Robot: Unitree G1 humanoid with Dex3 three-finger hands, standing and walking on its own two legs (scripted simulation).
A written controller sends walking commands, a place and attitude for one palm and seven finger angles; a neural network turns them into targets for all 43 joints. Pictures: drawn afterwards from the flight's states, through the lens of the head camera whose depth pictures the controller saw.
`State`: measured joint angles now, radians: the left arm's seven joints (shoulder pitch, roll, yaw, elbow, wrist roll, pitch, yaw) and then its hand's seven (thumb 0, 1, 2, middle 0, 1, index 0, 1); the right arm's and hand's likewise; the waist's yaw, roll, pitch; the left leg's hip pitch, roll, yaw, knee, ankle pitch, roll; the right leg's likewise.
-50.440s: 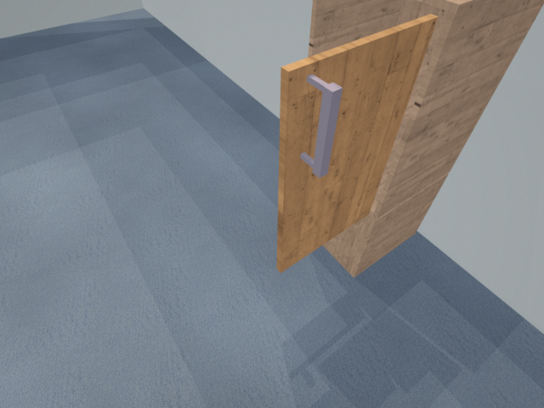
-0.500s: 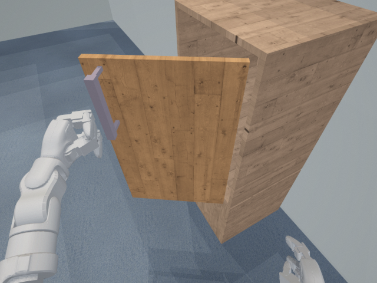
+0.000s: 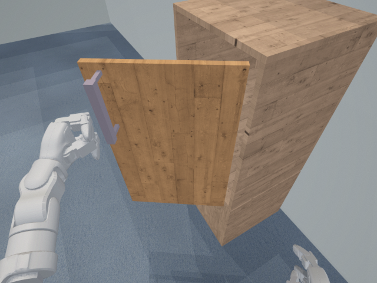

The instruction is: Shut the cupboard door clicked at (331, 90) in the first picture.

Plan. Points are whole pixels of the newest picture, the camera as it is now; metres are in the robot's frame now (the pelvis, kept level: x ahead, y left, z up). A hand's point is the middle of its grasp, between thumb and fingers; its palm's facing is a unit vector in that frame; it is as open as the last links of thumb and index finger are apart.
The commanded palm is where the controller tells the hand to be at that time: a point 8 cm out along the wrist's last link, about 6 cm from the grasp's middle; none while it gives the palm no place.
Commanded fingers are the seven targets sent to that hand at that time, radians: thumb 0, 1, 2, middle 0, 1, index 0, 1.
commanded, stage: bring the fist close to the handle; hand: left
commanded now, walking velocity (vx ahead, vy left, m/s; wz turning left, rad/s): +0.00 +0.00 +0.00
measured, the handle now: (105, 109) +0.45 +0.23 +0.14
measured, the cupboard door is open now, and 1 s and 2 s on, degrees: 56 45 32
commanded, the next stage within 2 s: push the door shut along its arc in 0.02 s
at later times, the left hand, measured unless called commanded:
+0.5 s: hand (109, 126) +0.38 +0.20 +0.16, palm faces -0.05 -1.00 -0.06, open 3.1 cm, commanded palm +0.36 +0.25 +0.15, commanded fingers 0.00 0.90 0.90 -1.30 -1.50 -1.30 -1.50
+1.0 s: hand (125, 110) +0.44 +0.18 +0.16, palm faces -0.20 -0.98 -0.04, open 3.1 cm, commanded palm +0.43 +0.23 +0.15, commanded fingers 0.00 0.90 0.90 -1.30 -1.50 -1.30 -1.50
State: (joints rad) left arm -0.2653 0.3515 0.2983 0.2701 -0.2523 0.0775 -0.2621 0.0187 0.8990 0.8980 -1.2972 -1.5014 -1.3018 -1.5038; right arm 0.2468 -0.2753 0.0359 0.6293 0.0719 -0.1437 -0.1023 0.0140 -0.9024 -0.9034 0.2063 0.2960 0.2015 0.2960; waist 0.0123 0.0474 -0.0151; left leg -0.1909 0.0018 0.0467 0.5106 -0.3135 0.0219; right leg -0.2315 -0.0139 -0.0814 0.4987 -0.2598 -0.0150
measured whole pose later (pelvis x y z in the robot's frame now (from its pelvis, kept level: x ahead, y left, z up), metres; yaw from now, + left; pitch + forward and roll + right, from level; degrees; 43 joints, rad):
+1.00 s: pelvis -0.01 +0.00 -0.01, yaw +0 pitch +5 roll +0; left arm -0.81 0.50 0.26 1.00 -0.22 -0.14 -0.47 0.02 0.90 0.90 -1.30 -1.50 -1.30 -1.50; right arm 0.32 -0.31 0.04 0.70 0.05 -0.11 -0.10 0.01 -0.90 -0.90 0.21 0.30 0.20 0.30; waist -0.09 0.03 -0.02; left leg -0.35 0.00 0.04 0.58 -0.32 0.02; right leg -0.39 -0.02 -0.09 0.57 -0.27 -0.02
